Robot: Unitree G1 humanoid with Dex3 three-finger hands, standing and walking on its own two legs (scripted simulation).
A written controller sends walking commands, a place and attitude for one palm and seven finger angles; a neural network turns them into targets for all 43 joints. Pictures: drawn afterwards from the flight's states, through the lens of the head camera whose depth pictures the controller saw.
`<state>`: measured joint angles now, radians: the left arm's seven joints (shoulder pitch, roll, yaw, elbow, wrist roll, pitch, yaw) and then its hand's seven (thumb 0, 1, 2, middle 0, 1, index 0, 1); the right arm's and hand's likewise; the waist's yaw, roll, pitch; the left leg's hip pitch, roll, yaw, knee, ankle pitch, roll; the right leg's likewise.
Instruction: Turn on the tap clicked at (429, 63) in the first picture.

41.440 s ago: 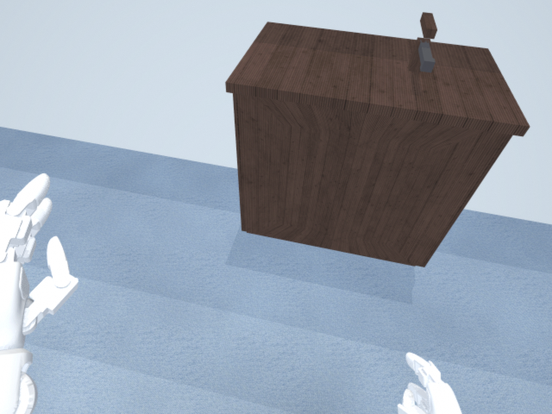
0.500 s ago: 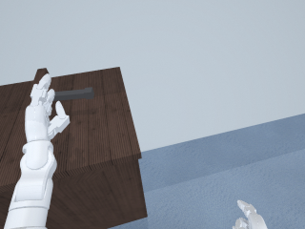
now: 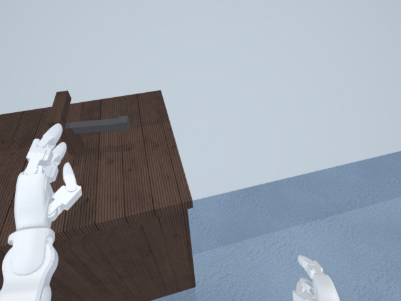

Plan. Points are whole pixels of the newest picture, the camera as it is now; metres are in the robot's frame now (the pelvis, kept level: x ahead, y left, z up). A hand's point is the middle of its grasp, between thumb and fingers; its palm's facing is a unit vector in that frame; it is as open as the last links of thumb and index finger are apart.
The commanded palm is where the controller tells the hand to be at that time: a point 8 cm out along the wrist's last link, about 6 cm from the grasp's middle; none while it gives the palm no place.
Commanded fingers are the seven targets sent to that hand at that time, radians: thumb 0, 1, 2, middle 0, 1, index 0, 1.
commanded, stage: draw the hand back beside the body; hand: left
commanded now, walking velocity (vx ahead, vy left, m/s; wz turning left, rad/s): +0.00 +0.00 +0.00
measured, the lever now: (124, 123) +0.49 +0.26 +0.09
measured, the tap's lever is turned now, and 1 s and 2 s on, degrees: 82 82 82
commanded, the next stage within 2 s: step back with the hand held close in 0.46 s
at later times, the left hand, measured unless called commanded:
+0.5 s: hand (62, 207) +0.20 +0.24 +0.16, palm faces +0.44 -0.85 -0.29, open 7.4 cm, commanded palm +0.15 +0.28 +0.17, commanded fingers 0.00 0.90 0.90 -0.20 -0.30 -0.20 -0.30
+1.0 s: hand (50, 222) +0.18 +0.25 +0.15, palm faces +0.37 -0.84 -0.41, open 7.4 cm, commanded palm +0.13 +0.30 +0.17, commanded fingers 0.00 0.90 0.90 -0.20 -0.30 -0.20 -0.30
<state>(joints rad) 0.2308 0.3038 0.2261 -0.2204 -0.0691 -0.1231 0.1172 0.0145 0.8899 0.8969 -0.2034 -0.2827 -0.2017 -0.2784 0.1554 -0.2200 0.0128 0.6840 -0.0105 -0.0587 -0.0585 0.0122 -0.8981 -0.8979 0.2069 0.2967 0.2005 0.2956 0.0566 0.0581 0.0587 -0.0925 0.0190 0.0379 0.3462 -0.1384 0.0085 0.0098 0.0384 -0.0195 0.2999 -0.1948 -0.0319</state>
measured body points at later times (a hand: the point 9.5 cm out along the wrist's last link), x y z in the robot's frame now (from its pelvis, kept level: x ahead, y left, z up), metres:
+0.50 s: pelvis +0.00 +0.00 +0.00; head -0.03 -0.01 +0.45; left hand +0.17 +0.29 +0.17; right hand +0.20 -0.21 -0.08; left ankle +0.04 +0.11 -0.75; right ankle -0.01 -0.10 -0.75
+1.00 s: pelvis -0.03 +0.02 -0.01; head -0.04 +0.01 +0.44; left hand +0.15 +0.30 +0.17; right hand +0.15 -0.23 -0.09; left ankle +0.04 +0.11 -0.75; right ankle -0.01 -0.10 -0.75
